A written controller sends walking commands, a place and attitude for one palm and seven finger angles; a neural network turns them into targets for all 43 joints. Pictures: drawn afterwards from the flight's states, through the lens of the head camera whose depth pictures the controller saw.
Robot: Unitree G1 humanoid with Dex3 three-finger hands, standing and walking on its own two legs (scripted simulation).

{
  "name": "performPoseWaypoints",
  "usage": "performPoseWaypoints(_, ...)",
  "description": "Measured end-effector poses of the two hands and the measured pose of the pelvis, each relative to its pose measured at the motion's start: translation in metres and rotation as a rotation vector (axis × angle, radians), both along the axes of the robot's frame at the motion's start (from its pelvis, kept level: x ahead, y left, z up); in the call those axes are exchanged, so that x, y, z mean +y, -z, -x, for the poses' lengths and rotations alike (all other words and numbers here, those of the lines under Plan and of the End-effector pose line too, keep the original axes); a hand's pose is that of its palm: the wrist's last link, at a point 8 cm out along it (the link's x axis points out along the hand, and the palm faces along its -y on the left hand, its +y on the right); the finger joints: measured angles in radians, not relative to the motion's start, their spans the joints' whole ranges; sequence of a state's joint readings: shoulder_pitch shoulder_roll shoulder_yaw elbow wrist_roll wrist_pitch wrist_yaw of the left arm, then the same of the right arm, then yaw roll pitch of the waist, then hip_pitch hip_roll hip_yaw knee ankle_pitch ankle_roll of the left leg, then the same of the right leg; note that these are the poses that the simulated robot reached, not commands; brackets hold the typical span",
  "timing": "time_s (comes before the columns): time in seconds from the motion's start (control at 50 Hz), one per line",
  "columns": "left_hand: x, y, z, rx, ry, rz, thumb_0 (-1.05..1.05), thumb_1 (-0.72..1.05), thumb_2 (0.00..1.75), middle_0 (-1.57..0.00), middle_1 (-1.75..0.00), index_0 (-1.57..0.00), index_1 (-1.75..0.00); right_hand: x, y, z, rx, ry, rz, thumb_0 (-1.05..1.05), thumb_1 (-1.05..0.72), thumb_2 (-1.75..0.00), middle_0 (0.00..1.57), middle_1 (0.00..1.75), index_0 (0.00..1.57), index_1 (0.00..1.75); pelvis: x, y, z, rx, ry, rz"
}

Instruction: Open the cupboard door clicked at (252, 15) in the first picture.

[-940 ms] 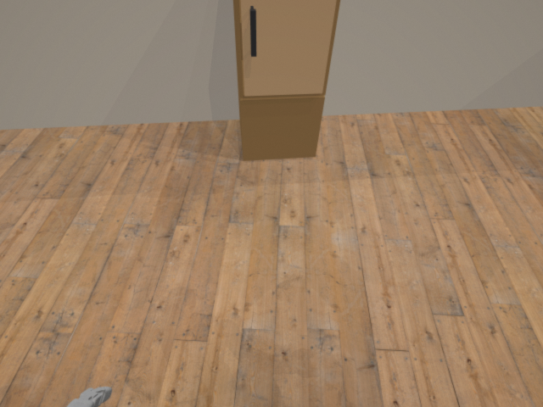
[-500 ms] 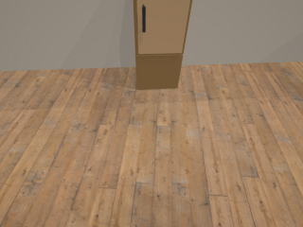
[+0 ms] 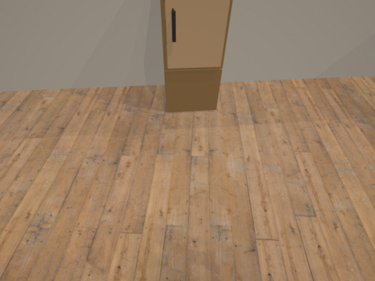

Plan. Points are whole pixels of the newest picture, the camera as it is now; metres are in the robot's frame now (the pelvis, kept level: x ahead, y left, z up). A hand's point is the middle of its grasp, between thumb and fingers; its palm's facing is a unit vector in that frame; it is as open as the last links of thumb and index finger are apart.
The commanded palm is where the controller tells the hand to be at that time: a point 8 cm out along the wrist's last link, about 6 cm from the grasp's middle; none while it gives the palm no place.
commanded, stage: look at it before walking up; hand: left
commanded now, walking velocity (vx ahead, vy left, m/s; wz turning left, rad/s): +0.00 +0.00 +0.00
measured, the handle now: (173, 25) +1.48 +0.17 -0.05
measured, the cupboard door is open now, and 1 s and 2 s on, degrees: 0 0 0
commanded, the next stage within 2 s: walk to a spot facing it in 0.60 s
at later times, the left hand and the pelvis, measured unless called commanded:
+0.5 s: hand out of the picture +0.06 +0.25 -0.16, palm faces -0.02 -0.94 -0.33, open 7.4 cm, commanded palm none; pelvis +0.00 +0.00 +0.00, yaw +0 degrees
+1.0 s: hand out of the picture +0.04 +0.19 -0.18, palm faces -0.07 -0.97 -0.22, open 7.4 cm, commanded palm none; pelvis +0.04 -0.01 -0.01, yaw -6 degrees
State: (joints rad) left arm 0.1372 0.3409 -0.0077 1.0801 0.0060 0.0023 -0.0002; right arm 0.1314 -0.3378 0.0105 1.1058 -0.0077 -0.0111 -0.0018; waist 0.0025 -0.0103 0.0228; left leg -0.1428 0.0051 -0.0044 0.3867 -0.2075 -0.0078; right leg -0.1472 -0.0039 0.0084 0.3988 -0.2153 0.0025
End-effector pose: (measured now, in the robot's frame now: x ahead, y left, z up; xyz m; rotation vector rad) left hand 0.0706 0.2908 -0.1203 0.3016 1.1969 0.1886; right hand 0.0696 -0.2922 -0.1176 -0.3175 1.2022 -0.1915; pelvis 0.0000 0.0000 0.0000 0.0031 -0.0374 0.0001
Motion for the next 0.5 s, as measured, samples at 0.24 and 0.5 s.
performPoseWaypoints(0.24, 0.0, 0.0, 0.004, 0.005, 0.001, 0.001, 0.01, 0.91, 0.9, -0.2, -0.3, -0.2, -0.3, 0.001, -0.001, 0.003, 0.001, 0.003, -0.002, 0.0, -0.9, -0.9, 0.2, 0.3, 0.2, 0.3, 0.0, -0.001, 0.002, 0.0, 0.001, 0.0)
performPoseWaypoints(0.5, 0.001, 0.001, 0.012, 0.03, -0.008, -0.001, 0.01, 0.91, 0.9, -0.2, -0.3, -0.2, -0.3, 0.0, -0.001, 0.002, 0.009, 0.002, 0.0, 0.0, -0.9, -0.9, 0.2, 0.3, 0.2, 0.3, 0.0, -0.001, 0.001, 0.001, 0.002, 0.001)
